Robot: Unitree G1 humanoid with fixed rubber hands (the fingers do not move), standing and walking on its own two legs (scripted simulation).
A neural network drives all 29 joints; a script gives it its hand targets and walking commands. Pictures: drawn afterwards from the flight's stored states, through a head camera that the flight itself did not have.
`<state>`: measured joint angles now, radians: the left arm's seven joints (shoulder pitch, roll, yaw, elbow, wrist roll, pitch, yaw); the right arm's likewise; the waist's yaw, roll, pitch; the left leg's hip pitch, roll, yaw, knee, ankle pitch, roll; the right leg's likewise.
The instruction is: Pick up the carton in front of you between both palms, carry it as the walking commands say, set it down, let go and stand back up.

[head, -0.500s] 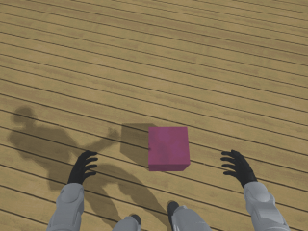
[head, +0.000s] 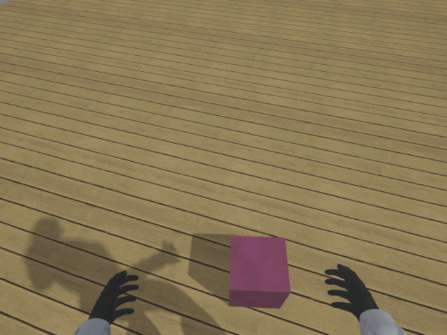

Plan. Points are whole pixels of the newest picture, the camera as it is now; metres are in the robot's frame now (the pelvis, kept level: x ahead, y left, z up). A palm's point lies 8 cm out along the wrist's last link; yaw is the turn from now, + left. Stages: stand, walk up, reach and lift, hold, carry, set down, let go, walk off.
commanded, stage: let go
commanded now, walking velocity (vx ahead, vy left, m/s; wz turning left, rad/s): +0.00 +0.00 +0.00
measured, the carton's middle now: (256, 273) +0.41 -0.11 -0.65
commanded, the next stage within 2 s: stand in 0.14 s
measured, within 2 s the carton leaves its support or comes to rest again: neither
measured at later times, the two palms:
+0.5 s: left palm out of the picture +0.13 +0.27 -0.09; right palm (400, 320) +0.15 -0.30 -0.09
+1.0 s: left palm out of the picture +0.11 +0.27 -0.09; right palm out of the picture +0.13 -0.32 -0.10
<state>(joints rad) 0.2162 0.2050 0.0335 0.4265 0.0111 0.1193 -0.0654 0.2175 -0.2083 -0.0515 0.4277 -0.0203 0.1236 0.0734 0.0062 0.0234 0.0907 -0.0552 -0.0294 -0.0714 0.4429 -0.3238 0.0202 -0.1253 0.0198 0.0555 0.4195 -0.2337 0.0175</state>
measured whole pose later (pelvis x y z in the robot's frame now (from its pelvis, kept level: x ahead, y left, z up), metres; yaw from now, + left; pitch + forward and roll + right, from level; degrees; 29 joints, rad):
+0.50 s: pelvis +0.01 -0.02 -0.01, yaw +1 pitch +0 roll -1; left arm 0.17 0.32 0.05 0.77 0.04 0.01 0.02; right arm 0.21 -0.35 -0.05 0.67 -0.04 0.03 -0.02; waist 0.00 0.04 0.01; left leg -0.15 -0.02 -0.09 0.51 -0.36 -0.01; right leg -0.23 0.03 0.02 0.52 -0.29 -0.01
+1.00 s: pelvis +0.00 -0.03 +0.00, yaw +1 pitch -1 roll +0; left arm 0.13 0.33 0.04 0.91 0.03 0.00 0.02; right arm 0.20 -0.36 -0.02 0.80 -0.03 0.00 -0.03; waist 0.01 0.03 0.02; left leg -0.09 0.00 -0.09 0.43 -0.31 -0.02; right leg -0.17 0.03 0.02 0.45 -0.25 -0.02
